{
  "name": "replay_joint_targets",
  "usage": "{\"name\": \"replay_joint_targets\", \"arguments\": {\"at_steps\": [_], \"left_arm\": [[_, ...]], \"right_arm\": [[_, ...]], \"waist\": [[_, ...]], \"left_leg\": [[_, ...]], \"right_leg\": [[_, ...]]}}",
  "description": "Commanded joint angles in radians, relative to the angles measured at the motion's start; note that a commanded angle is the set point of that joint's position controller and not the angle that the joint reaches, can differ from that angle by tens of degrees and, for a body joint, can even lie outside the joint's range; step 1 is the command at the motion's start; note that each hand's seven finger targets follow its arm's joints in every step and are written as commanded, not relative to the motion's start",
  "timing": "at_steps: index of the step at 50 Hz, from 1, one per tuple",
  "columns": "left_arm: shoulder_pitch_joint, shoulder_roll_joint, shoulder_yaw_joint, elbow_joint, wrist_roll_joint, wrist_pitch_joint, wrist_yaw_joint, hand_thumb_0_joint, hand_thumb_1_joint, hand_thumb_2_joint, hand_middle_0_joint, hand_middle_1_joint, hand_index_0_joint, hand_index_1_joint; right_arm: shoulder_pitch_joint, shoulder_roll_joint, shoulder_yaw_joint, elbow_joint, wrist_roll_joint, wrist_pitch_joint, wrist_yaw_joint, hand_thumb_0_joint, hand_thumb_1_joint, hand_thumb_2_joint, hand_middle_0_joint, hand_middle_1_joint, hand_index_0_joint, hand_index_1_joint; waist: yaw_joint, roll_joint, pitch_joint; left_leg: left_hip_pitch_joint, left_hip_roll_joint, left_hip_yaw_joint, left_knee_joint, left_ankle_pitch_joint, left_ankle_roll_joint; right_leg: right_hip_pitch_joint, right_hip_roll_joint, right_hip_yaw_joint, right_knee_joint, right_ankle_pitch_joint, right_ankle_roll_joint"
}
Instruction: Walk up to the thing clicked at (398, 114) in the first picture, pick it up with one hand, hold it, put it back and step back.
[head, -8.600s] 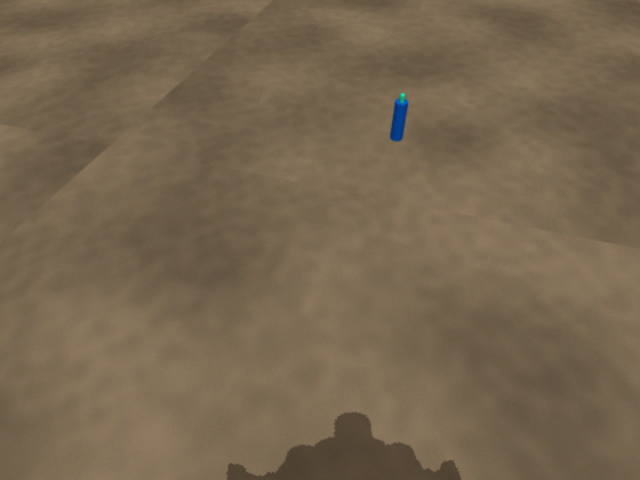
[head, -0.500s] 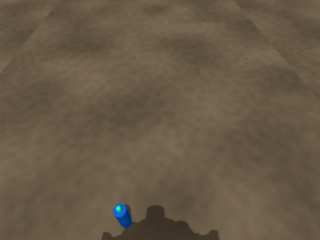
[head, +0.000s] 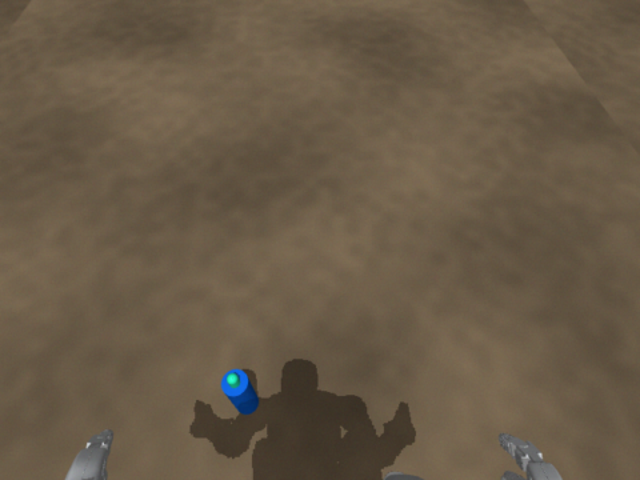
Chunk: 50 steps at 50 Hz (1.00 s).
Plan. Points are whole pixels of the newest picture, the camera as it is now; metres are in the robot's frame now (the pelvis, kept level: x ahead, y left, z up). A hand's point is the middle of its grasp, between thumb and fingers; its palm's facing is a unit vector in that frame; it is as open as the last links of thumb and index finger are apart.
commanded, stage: go down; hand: left
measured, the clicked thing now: (240, 391) +0.39 +0.21 -0.62
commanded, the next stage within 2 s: none
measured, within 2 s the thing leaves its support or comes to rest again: neither
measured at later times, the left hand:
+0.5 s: hand out of the picture +0.13 +0.27 -0.16, palm faces +0.05 -0.94 -0.33, open 17.2 cm
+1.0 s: hand (117, 434) +0.23 +0.34 -0.25, palm faces +0.15 -0.96 -0.22, open 17.3 cm
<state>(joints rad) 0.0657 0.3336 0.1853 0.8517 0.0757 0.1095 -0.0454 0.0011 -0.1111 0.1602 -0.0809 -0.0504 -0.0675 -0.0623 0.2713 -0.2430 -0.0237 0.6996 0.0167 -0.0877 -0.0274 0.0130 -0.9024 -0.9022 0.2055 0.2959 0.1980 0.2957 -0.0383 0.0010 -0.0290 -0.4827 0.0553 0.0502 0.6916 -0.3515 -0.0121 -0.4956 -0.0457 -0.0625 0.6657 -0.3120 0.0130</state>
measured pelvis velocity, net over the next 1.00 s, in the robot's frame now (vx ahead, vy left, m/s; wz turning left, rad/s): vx -0.05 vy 0.00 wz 0.00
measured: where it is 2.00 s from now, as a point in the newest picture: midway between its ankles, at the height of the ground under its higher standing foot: outside the picture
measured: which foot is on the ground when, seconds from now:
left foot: down 0.00-1.00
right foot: down 0.00-1.00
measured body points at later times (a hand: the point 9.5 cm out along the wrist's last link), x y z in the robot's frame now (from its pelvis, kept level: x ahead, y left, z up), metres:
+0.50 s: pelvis -0.01 +0.01 -0.05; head +0.06 +0.03 +0.40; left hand +0.13 +0.32 -0.14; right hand +0.16 -0.24 -0.13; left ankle -0.01 +0.12 -0.72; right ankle +0.01 -0.13 -0.72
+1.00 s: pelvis -0.05 +0.00 -0.17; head +0.10 +0.04 +0.25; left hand +0.22 +0.39 -0.23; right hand +0.11 -0.26 -0.27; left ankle -0.01 +0.12 -0.72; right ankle +0.01 -0.13 -0.72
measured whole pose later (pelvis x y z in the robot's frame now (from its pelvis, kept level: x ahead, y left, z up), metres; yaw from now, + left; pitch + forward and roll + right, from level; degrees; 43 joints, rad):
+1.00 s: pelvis -0.05 +0.00 -0.17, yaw +0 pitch +28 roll -3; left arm -0.15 0.55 0.52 0.78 -0.09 -0.19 -0.37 -0.01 -0.49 0.02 -0.08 -0.03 -0.07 -0.03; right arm 0.18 -0.30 0.01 0.62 -0.01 -0.21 -0.06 0.01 -0.90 -0.90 0.21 0.30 0.20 0.30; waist -0.05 -0.02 -0.17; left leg -1.46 0.06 -0.02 1.61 -0.64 0.00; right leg -1.44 -0.07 -0.07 1.55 -0.59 0.01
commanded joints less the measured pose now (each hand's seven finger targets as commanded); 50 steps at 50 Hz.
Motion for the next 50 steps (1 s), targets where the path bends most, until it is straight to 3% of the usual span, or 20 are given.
{"name": "replay_joint_targets", "arguments": {"at_steps": [1, 2, 3, 4, 7, 11, 12, 18, 22, 25, 28, 30, 34, 35, 36, 37, 39, 43, 46, 50], "left_arm": [[-0.005, 0.196, 0.060, -0.223, -0.001, -0.018, 0.009, 0.000, -0.525, 0.064, -0.098, -0.075, -0.077, -0.095], [0.001, 0.177, 0.047, -0.241, -0.003, -0.014, 0.009, 0.000, -0.519, 0.063, -0.100, -0.069, -0.077, -0.090], [-0.021, 0.202, 0.062, -0.319, -0.002, -0.015, 0.010, 0.000, -0.516, 0.063, -0.098, -0.064, -0.074, -0.086], [0.061, 0.197, 0.075, -0.260, -0.003, 0.000, 0.014, 0.000, -0.530, 0.067, -0.101, -0.071, -0.077, -0.093], [0.094, 0.184, 0.061, -0.360, -0.008, 0.030, 0.010, 0.000, -0.542, 0.054, -0.102, -0.066, -0.080, -0.087], [0.137, 0.202, 0.076, -0.453, -0.015, 0.072, 0.003, 0.000, -0.560, 0.040, -0.104, -0.064, -0.085, -0.082], [0.162, 0.175, 0.058, -0.451, -0.019, 0.084, 0.002, 0.000, -0.549, 0.047, -0.102, -0.066, -0.082, -0.084], [0.190, 0.191, 0.074, -0.597, -0.034, 0.135, 0.000, 0.000, -0.534, 0.047, -0.098, -0.060, -0.080, -0.076], [0.246, 0.186, 0.081, -0.640, -0.042, 0.154, -0.005, 0.000, -0.537, 0.055, -0.097, -0.075, -0.081, -0.089], [0.197, 0.208, 0.099, -0.648, -0.042, 0.151, -0.002, 0.000, -0.507, 0.066, -0.093, -0.075, -0.079, -0.088], [0.137, 0.214, 0.136, -0.588, -0.053, 0.110, -0.007, 0.000, -0.505, 0.070, -0.089, -0.072, -0.076, -0.083], [0.085, 0.252, 0.171, -0.557, -0.066, 0.062, -0.025, 0.000, -0.499, 0.073, -0.088, -0.073, -0.076, -0.085], [-0.046, 0.317, 0.238, -0.450, -0.099, -0.062, -0.090, 0.000, -0.546, 0.053, -0.084, -0.080, -0.081, -0.082], [-0.075, 0.304, 0.237, -0.419, -0.107, -0.100, -0.112, 0.000, -0.552, 0.060, -0.084, -0.089, -0.083, -0.090], [-0.095, 0.348, 0.269, -0.406, -0.112, -0.139, -0.130, 0.000, -0.536, 0.053, -0.085, -0.083, -0.082, -0.085], [-0.095, 0.330, 0.260, -0.378, -0.121, -0.171, -0.153, 0.000, -0.456, 0.035, -0.070, -0.032, -0.061, -0.037], [-0.118, 0.397, 0.317, -0.354, -0.135, -0.228, -0.191, 0.000, -0.405, 0.024, -0.068, -0.021, -0.059, -0.024], [-0.172, 0.471, 0.393, -0.260, -0.166, -0.307, -0.264, 0.000, -0.564, 0.000, -0.075, -0.004, -0.067, -0.006], [-0.244, 0.513, 0.423, -0.223, -0.177, -0.348, -0.306, 0.000, -0.543, 0.009, -0.062, -0.019, -0.059, -0.017], [-0.347, 0.560, 0.468, -0.165, -0.203, -0.398, -0.360, 0.000, -0.492, 0.036, -0.044, -0.026, -0.045, -0.021]], "right_arm": [[0.008, -0.172, -0.073, -0.138, -0.002, -0.071, -0.019, 0.000, -0.835, -0.883, 0.200, 0.300, 0.200, 0.300], [0.002, -0.167, -0.069, -0.147, -0.003, -0.077, -0.019, 0.000, -0.830, -0.882, 0.200, 0.300, 0.200, 0.300], [-0.004, -0.163, -0.071, -0.156, -0.004, -0.084, -0.021, 0.000, -0.835, -0.884, 0.200, 0.300, 0.200, 0.300], [-0.004, -0.162, -0.064, -0.160, -0.002, -0.088, -0.024, 0.000, -0.831, -0.882, 0.200, 0.300, 0.200, 0.300], [-0.016, -0.164, -0.066, -0.179, -0.003, -0.099, -0.031, 0.000, -0.833, -0.882, 0.200, 0.300, 0.200, 0.300], [-0.025, -0.169, -0.065, -0.195, -0.004, -0.114, -0.041, 0.000, -0.829, -0.881, 0.200, 0.300, 0.200, 0.300], [-0.027, -0.154, -0.054, -0.202, -0.005, -0.117, -0.043, 0.000, -0.821, -0.879, 0.200, 0.300, 0.200, 0.300], [-0.052, -0.148, -0.049, -0.251, -0.004, -0.140, -0.064, 0.000, -0.821, -0.879, 0.200, 0.300, 0.200, 0.300], [-0.036, -0.146, -0.047, -0.254, -0.006, -0.151, -0.074, 0.000, -0.824, -0.880, 0.200, 0.300, 0.200, 0.300], [-0.037, -0.148, -0.045, -0.258, -0.008, -0.162, -0.084, 0.000, -0.829, -0.882, 0.200, 0.300, 0.200, 0.300], [-0.041, -0.144, -0.040, -0.251, -0.013, -0.176, -0.085, 0.000, -0.846, -0.886, 0.200, 0.300, 0.200, 0.300], [-0.035, -0.149, -0.043, -0.245, -0.014, -0.187, -0.083, 0.000, -0.863, -0.890, 0.200, 0.300, 0.200, 0.300], [-0.048, -0.159, -0.044, -0.227, -0.017, -0.209, -0.072, 0.000, -0.910, -0.899, 0.200, 0.300, 0.200, 0.300], [-0.046, -0.164, -0.049, -0.226, -0.017, -0.214, -0.066, 0.000, -0.918, -0.901, 0.200, 0.300, 0.200, 0.300], [-0.045, -0.170, -0.047, -0.220, -0.017, -0.218, -0.062, 0.000, -0.930, -0.904, 0.200, 0.300, 0.200, 0.300], [-0.043, -0.177, -0.047, -0.217, -0.017, -0.217, -0.059, 0.000, -0.926, -0.904, 0.200, 0.300, 0.200, 0.300], [-0.029, -0.193, -0.047, -0.214, -0.016, -0.210, -0.054, 0.000, -0.922, -0.903, 0.200, 0.300, 0.200, 0.300], [-0.028, -0.227, -0.045, -0.199, -0.014, -0.187, -0.048, 0.000, -0.891, -0.894, 0.200, 0.299, 0.200, 0.299], [-0.036, -0.242, -0.046, -0.195, -0.012, -0.169, -0.048, 0.000, -0.885, -0.894, 0.200, 0.299, 0.200, 0.299], [-0.035, -0.254, -0.043, -0.173, -0.015, -0.160, -0.050, 0.000, -0.882, -0.894, 0.200, 0.300, 0.200, 0.300]], "waist": [[0.010, 0.058, -0.236], [0.001, 0.052, -0.223], [0.013, 0.072, -0.231], [0.008, 0.056, -0.226], [0.008, 0.075, -0.228], [0.010, 0.100, -0.247], [0.003, 0.083, -0.231], [0.002, 0.081, -0.230], [-0.004, 0.101, -0.275], [-0.022, 0.080, -0.272], [-0.023, 0.074, -0.257], [-0.018, 0.062, -0.271], [-0.011, 0.064, -0.282], [-0.016, 0.062, -0.313], [0.003, 0.084, -0.345], [0.006, 0.104, -0.391], [0.023, 0.114, -0.476], [0.043, 0.142, -0.560], [0.040, 0.147, -0.560], [0.024, 0.121, -0.589]], "left_leg": [[0.037, -0.038, -0.024, 0.012, 0.277, 0.008], [0.025, -0.033, -0.033, 0.018, 0.258, 0.006], [0.010, -0.036, -0.034, 0.029, 0.229, 0.006], [-0.008, -0.036, -0.035, 0.040, 0.216, 0.009], [-0.036, -0.033, -0.044, 0.062, 0.189, 0.006], [-0.067, -0.022, -0.066, 0.098, 0.214, 0.000], [-0.090, -0.025, -0.065, 0.111, 0.193, 0.004], [-0.169, -0.030, -0.068, 0.161, 0.071, 0.014], [-0.178, -0.024, -0.078, 0.196, 0.124, 0.009], [-0.210, -0.023, -0.084, 0.230, 0.122, 0.013], [-0.274, -0.021, -0.088, 0.277, 0.097, 0.014], [-0.328, -0.028, -0.075, 0.329, 0.074, 0.021], [-0.465, -0.038, -0.057, 0.429, -0.033, 0.029], [-0.490, -0.038, -0.061, 0.452, -0.051, 0.029], [-0.512, -0.039, -0.061, 0.477, -0.056, 0.027], [-0.514, -0.039, -0.068, 0.500, -0.023, 0.023], [-0.538, -0.041, -0.073, 0.551, 0.031, 0.021], [-0.561, -0.028, -0.109, 0.613, 0.069, 0.013], [-0.606, -0.021, -0.136, 0.627, -0.031, 0.011], [-0.687, -0.028, -0.128, 0.708, -0.058, 0.019]], "right_leg": [[0.037, 0.044, 0.004, 0.032, 0.212, -0.031], [0.012, 0.048, 0.000, 0.043, 0.189, -0.030], [-0.002, 0.044, 0.003, 0.050, 0.163, -0.030], [-0.008, 0.044, 0.002, 0.057, 0.153, -0.029], [-0.046, 0.046, -0.002, 0.085, 0.123, -0.029], [-0.081, 0.047, -0.009, 0.139, 0.121, -0.032], [-0.094, 0.048, -0.009, 0.143, 0.108, -0.029], [-0.166, 0.046, -0.003, 0.172, 0.014, -0.025], [-0.181, 0.046, -0.005, 0.223, 0.053, -0.028], [-0.213, 0.046, -0.005, 0.244, 0.055, -0.026], [-0.281, 0.042, -0.002, 0.293, 0.024, -0.029], [-0.307, 0.036, 0.008, 0.325, 0.017, -0.025], [-0.424, 0.027, 0.034, 0.409, -0.061, -0.027], [-0.461, 0.029, 0.035, 0.442, -0.079, -0.029], [-0.484, 0.025, 0.038, 0.479, -0.088, -0.032], [-0.504, 0.022, 0.040, 0.519, -0.058, -0.035], [-0.524, 0.018, 0.041, 0.577, -0.015, -0.038], [-0.647, 0.017, 0.026, 0.686, -0.014, -0.046], [-0.727, 0.017, 0.018, 0.729, -0.087, -0.046], [-0.776, 0.016, 0.030, 0.771, -0.105, -0.045]]}}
